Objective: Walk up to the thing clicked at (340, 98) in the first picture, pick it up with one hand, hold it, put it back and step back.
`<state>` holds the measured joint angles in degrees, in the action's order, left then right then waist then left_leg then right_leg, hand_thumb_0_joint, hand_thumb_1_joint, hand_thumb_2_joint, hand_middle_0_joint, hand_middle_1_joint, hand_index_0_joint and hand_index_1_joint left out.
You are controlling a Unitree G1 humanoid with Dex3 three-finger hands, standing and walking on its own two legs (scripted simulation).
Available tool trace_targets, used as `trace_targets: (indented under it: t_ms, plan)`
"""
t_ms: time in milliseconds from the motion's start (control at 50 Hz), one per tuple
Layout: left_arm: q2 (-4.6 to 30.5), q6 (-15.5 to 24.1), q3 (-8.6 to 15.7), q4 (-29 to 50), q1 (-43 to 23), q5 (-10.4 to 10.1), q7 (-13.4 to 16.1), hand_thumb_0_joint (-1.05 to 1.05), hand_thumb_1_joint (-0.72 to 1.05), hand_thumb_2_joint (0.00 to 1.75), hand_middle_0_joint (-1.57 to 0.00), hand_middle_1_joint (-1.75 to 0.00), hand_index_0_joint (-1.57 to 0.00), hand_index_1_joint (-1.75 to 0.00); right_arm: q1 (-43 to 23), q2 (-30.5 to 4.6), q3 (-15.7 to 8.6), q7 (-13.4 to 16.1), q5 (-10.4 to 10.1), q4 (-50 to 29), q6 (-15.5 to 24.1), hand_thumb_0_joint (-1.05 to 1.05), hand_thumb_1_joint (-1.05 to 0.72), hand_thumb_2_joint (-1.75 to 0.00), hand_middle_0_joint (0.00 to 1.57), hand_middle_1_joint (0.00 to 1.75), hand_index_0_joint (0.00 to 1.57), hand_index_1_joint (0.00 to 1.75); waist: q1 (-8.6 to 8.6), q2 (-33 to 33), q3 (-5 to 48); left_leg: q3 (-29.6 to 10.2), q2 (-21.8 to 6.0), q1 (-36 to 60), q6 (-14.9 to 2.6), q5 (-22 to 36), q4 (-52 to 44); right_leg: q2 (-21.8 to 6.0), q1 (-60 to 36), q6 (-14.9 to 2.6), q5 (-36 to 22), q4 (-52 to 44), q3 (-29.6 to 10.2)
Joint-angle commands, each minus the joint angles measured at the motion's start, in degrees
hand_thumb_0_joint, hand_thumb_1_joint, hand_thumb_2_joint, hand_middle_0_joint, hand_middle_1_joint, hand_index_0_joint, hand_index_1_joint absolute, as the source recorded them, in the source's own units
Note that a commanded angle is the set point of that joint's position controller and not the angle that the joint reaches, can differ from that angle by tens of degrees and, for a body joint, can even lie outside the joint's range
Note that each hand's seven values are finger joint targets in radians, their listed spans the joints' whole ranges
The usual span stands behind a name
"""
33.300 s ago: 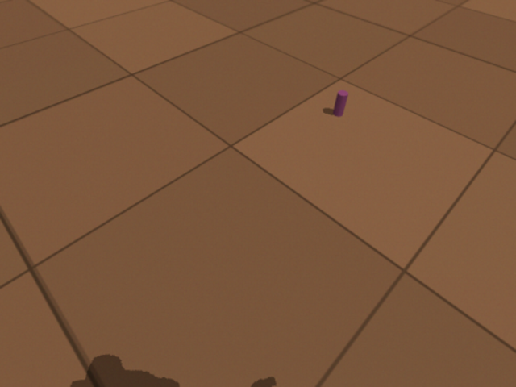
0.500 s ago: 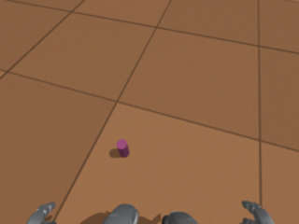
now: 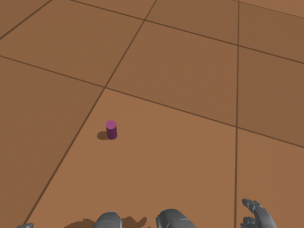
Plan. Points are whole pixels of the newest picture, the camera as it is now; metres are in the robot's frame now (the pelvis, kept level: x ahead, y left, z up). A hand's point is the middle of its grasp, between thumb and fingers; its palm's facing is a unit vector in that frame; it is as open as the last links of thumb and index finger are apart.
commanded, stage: step back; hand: left
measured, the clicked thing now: (111, 130) +0.70 +0.20 -0.68
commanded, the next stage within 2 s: stand in 1.94 s
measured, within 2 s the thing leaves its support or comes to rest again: neither
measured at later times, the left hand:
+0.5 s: hand out of the picture -0.03 +0.22 -0.14, palm faces +0.06 -0.91 -0.41, open 7.4 cm
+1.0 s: hand out of the picture -0.28 +0.16 -0.14, palm faces +0.06 -0.90 -0.43, open 7.4 cm
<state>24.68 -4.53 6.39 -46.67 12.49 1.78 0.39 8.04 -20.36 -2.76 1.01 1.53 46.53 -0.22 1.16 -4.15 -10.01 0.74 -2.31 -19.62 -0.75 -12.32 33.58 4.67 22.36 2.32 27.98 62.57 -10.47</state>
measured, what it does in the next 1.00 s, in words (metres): walks backwards: right foot, then left foot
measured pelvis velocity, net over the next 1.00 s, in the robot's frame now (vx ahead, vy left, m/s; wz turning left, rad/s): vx -0.29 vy -0.12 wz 0.03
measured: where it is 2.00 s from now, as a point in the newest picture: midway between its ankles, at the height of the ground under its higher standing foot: outside the picture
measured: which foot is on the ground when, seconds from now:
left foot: down 0.00-0.16, up 0.18-0.48, down 0.50-0.86, up 0.88-1.00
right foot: up 0.00-0.10, down 0.12-0.52, up 0.54-0.80, down 0.82-1.00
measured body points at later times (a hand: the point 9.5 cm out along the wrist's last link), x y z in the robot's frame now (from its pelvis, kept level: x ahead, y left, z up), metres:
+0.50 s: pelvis -0.17 -0.06 -0.02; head -0.10 -0.05 +0.43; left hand -0.04 +0.27 -0.12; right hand -0.09 -0.37 -0.14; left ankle -0.19 +0.06 -0.73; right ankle -0.07 -0.16 -0.73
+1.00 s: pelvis -0.29 -0.12 +0.00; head -0.28 -0.14 +0.44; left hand -0.28 +0.20 -0.11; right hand -0.17 -0.43 -0.13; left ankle -0.25 +0.04 -0.69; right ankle -0.30 -0.25 -0.73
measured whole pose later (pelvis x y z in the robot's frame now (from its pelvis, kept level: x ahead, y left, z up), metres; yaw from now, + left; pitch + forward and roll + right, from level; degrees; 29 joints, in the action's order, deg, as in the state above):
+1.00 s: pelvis -0.29 -0.12 +0.00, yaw +2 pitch -3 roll +0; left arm 20.0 0.2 3.7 -55.2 17.2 2.7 0.2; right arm 10.0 -24.4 -3.4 -0.2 0.9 52.0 -2.7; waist 2.3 3.0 -2.9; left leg -8.0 2.1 -25.6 0.0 -24.1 53.1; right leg 0.1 12.7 0.1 21.9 37.1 -3.0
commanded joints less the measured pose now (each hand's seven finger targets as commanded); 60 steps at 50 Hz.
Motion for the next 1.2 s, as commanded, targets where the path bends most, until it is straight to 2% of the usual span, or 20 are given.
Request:
trace_targets:
  t_ms: [0,100,140,160,240,380,460,500,520,540,600,740,780,820,860,920,1020,1120,1140,1180]
  plan:
    - [7.8,1.9,1.9,4.8,0.0,-0.3,-0.2,0.00,0.90,0.90,-0.20,-0.30,-0.20,-0.30,1.8,-17.4,-5.2,1.3,0.5,-4.8,0.4,0.00,-0.90,-0.90,0.20,0.30,0.20,0.30,-2.84,16.2,12.9,-13.5,-14.1,12.9,-13.22,16.8,-6.8,-3.5,1.1,-0.19,2.0,-11.4,4.6]
    - [8.3,2.4,2.7,-0.7,10.1,0.4,-0.9,0.00,0.90,0.90,-0.20,-0.30,-0.20,-0.30,-3.4,-16.5,-4.3,0.9,-0.5,-5.7,-1.3,0.00,-0.90,-0.90,0.20,0.30,0.20,0.30,2.14,12.2,14.7,-8.1,-7.2,-2.1,-5.50,1.5,2.0,-4.6,-16.1,-3.99,-12.3,-37.5,7.6]
    - [18.7,2.3,4.8,3.9,1.8,1.2,-1.1,0.00,0.90,0.90,-0.20,-0.30,-0.20,-0.30,-2.4,-12.0,-3.5,2.2,-1.4,-6.5,-1.4,0.00,-0.90,-0.90,0.20,0.30,0.20,0.30,1.95,-11.5,8.3,-5.2,8.6,-13.7,1.17,-22.6,23.9,-24.2,-2.4,-14.52,-4.6,-46.3,-18.8]
    - [20.3,2.4,4.9,5.9,-2.7,1.5,-0.6,0.00,0.90,0.90,-0.20,-0.30,-0.20,-0.30,-2.4,-15.3,-4.8,2.7,-1.0,-5.4,-1.5,0.00,-0.90,-0.90,0.20,0.30,0.20,0.30,2.22,-14.2,5.1,-8.8,5.5,-8.6,1.18,-23.7,33.5,-29.4,8.7,-19.89,-1.2,-49.9,-25.8]
    - [10.0,2.8,2.6,7.1,-9.1,1.1,0.2,0.00,0.90,0.90,-0.20,-0.30,-0.20,-0.30,4.0,-12.7,-3.1,1.9,-1.6,-1.4,-0.7,0.00,-0.90,-0.90,0.20,0.30,0.20,0.30,-2.66,-5.4,5.9,-8.9,9.3,-9.9,0.89,-13.5,37.2,-15.0,-0.7,-11.66,-22.0,-38.9,-0.5]
    - [9.1,2.1,2.4,8.1,-1.7,1.1,1.6,0.00,0.90,0.90,-0.20,-0.30,-0.20,-0.30,4.7,-11.4,-2.3,2.1,-0.3,-2.7,0.6,0.00,-0.90,-0.90,0.20,0.30,0.20,0.30,1.71,-8.4,12.7,-3.7,3.7,-9.1,1.59,-18.5,13.0,-19.9,-20.6,-15.03,-39.6,-32.5,-2.7]
    - [8.7,0.7,1.4,9.6,-4.7,-0.1,0.9,0.00,0.90,0.90,-0.20,-0.30,-0.20,-0.30,10.8,-12.1,-3.6,1.5,0.2,0.3,0.9,0.00,-0.90,-0.90,0.20,0.30,0.20,0.30,-0.94,-2.0,15.9,-0.5,4.1,6.6,-0.36,3.4,-10.8,-15.1,-12.1,-9.35,-29.5,-22.9,2.2]
    - [4.9,0.5,0.3,10.0,-3.0,-0.8,0.5,0.00,0.90,0.90,-0.20,-0.30,-0.20,-0.30,7.4,-20.7,-5.2,1.3,1.5,-1.0,0.5,0.00,-0.90,-0.90,0.20,0.30,0.20,0.30,0.23,18.0,13.8,-28.2,-15.8,12.6,-9.19,11.3,-13.7,-1.9,9.8,-3.93,2.8,-7.7,9.4]
    - [8.5,0.4,1.6,10.4,-6.9,-0.2,1.2,0.00,0.90,0.90,-0.20,-0.30,-0.20,-0.30,5.3,-24.9,-5.9,1.2,1.1,-2.8,0.5,0.00,-0.90,-0.90,0.20,0.30,0.20,0.30,-3.17,18.5,12.8,-34.5,-23.5,0.8,-17.52,12.5,-14.4,-1.7,4.8,-2.86,10.7,2.9,3.0]
    - [10.8,0.3,2.3,9.6,-7.6,0.0,1.1,0.00,0.90,0.90,-0.20,-0.30,-0.20,-0.30,1.1,-23.6,-5.9,2.0,1.0,-3.5,1.1,0.00,-0.90,-0.90,0.20,0.30,0.20,0.30,-1.62,17.2,10.0,-36.1,-25.4,-4.3,-18.78,12.2,-15.2,-4.2,2.4,-3.10,8.6,10.3,-1.5]
    - [8.4,0.3,2.1,6.2,-2.1,-0.9,0.3,0.00,0.90,0.90,-0.20,-0.30,-0.20,-0.30,-1.8,-15.9,-3.4,2.3,1.3,-3.9,1.0,0.00,-0.90,-0.90,0.20,0.30,0.20,0.30,2.18,9.0,10.7,-13.2,-12.0,3.1,-12.05,23.9,-7.5,0.9,6.8,-3.25,0.7,13.9,-1.7]
    - [7.4,4.2,0.5,2.2,-0.8,-0.7,-0.3,0.00,0.90,0.90,-0.20,-0.30,-0.20,-0.30,1.1,-16.2,-4.1,0.6,1.2,-2.6,-0.3,0.00,-0.90,-0.90,0.20,0.30,0.20,0.30,-2.84,17.9,13.4,-10.2,-8.7,10.4,-11.60,-5.6,-6.2,-3.9,-2.0,-0.99,1.2,-22.9,9.1]
    - [6.6,5.4,0.8,-2.4,4.7,-0.6,0.2,0.00,0.90,0.90,-0.20,-0.30,-0.20,-0.30,0.1,-17.1,-4.3,0.0,1.0,-1.9,-1.5,0.00,-0.90,-0.90,0.20,0.30,0.20,0.30,-0.15,17.3,13.9,-7.4,-7.6,4.6,-9.37,-7.4,-1.1,-2.7,-12.6,-2.49,-7.6,-40.0,12.2]
    - [11.6,6.5,2.1,-4.2,5.5,1.0,0.8,0.00,0.90,0.90,-0.20,-0.30,-0.20,-0.30,1.5,-10.6,-2.3,-0.3,0.2,-2.3,-1.9,0.00,-0.90,-0.90,0.20,0.30,0.20,0.30,-0.22,2.0,11.5,-4.0,-0.3,-11.4,-3.73,-14.8,14.5,-9.5,-18.9,-5.27,-3.7,-43.1,-6.0]
    - [20.3,6.5,3.3,-0.5,-2.3,1.6,1.1,0.00,0.90,0.90,-0.20,-0.30,-0.20,-0.30,-4.1,-13.6,-3.5,0.5,0.2,-3.0,-1.6,0.00,-0.90,-0.90,0.20,0.30,0.20,0.30,2.64,-6.7,5.4,-12.4,1.6,-9.8,0.76,-20.4,21.2,-28.0,3.5,-16.44,13.3,-49.3,-28.3]
    - [12.7,7.6,1.3,-1.0,-6.1,0.7,1.3,0.00,0.90,0.90,-0.20,-0.30,-0.20,-0.30,-1.5,-13.7,-3.3,-0.5,-0.9,0.9,-0.9,0.00,-0.90,-0.90,0.20,0.30,0.20,0.30,-1.51,-0.2,1.7,-11.1,3.6,-8.8,0.87,-11.0,22.6,-17.9,-1.7,-11.47,-7.2,-42.2,-7.6]
    - [14.0,8.0,2.0,-3.2,1.2,0.9,1.2,0.00,0.90,0.90,-0.20,-0.30,-0.20,-0.30,-2.9,-12.4,-2.8,-1.5,0.4,1.0,-0.2,0.00,-0.90,-0.90,0.20,0.30,0.20,0.30,2.30,-7.2,4.2,-6.8,2.5,-9.6,1.60,-14.7,12.9,-18.4,-10.5,-12.17,-7.3,-41.3,-6.9]
    - [11.6,6.8,0.1,-2.5,-1.2,0.0,0.6,0.00,0.90,0.90,-0.20,-0.30,-0.20,-0.30,2.8,-12.5,-4.2,-2.1,0.7,4.7,1.3,0.00,-0.90,-0.90,0.20,0.30,0.20,0.30,-1.16,-3.7,8.0,-0.9,5.2,10.4,-0.19,-8.2,-8.5,-16.0,-3.2,-9.59,-7.5,-34.0,-0.3]
    - [9.0,6.7,-0.7,-2.3,-0.9,-0.1,0.7,0.00,0.90,0.90,-0.20,-0.30,-0.20,-0.30,4.9,-13.3,-4.9,-1.9,1.1,5.4,1.7,0.00,-0.90,-0.90,0.20,0.30,0.20,0.30,-2.14,0.2,10.2,-6.5,2.6,16.5,-1.34,-7.7,-10.1,-14.1,0.9,-8.07,-10.9,-27.4,2.4]
    - [9.1,6.9,-0.5,-2.5,-3.4,-1.1,1.0,0.00,0.90,0.90,-0.20,-0.30,-0.20,-0.30,6.9,-20.9,-6.2,-1.9,0.8,5.0,1.9,0.00,-0.90,-0.90,0.20,0.30,0.20,0.30,-3.69,13.8,11.0,-34.3,-15.1,15.0,-12.77,-24.5,-18.4,-4.9,9.8,-3.90,6.6,-10.0,11.5]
